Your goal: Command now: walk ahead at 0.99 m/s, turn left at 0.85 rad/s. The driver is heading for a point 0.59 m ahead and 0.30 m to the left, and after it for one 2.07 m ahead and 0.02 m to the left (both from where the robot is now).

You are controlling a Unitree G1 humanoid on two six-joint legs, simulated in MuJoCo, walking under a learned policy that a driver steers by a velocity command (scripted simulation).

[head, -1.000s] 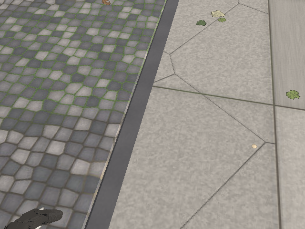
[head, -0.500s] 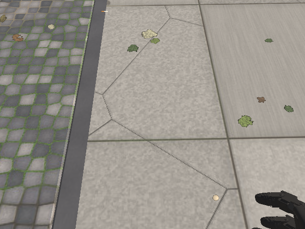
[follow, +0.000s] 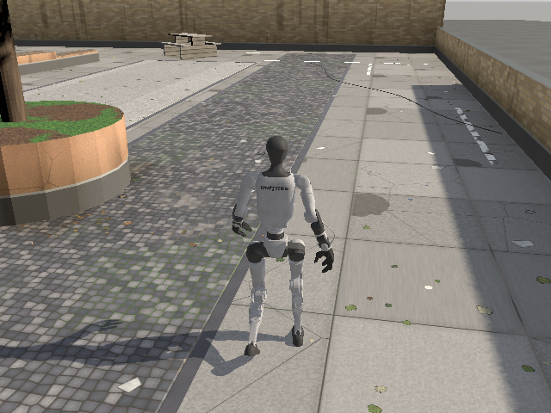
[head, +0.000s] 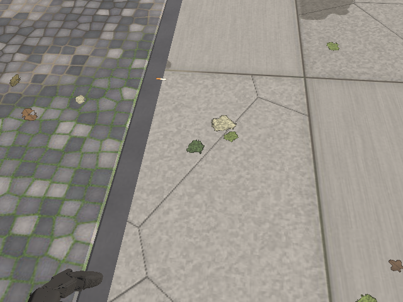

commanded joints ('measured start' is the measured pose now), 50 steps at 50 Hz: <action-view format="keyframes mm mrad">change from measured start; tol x32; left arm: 1 253 125 66 32 -1 4 7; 50 172 213 116 -34 -77 48 7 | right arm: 1 -150 -64 0 -126 -23 3 16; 12 -490 -1 60 -309 -37 49 99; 17 98 -169 -21 -107 -35 43 40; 40 168 -42 44 -78 -25 -1 -12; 50 -226 -50 28 -236 -33 31 -62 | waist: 1 170 -87 -48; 20 -62 43 -310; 29 122 -71 116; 40 152 -224 -523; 50 54 -60 -156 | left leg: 1 -567 126 49 200 115 0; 15 -53 -32 325 -357 312 94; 19 771 307 -557 -631 227 406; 28 -191 61 -223 -945 412 235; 37 277 118 -22 -449 1067 -15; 38 123 63 21 -139 805 -60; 39 -295 -94 26 344 -231 -173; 50 -304 7 -16 -135 65 -200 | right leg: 1 511 -325 441 -380 -249 -143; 11 327 -157 -226 -522 562 -51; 16 365 -228 -222 122 1303 -40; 17 188 -180 -215 462 925 -39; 18 -108 20 -206 867 -152 -13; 19 -423 64 -10 1111 -298 18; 37 265 93 -41 -197 527 -86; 40 957 -342 788 -173 793 -402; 50 180 -60 436 -286 632 -264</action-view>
